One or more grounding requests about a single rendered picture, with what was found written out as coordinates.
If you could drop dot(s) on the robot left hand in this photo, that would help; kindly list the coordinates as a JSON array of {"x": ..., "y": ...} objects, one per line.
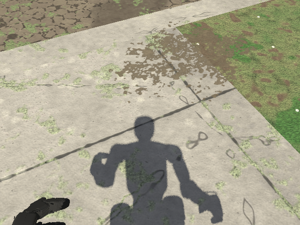
[{"x": 39, "y": 209}]

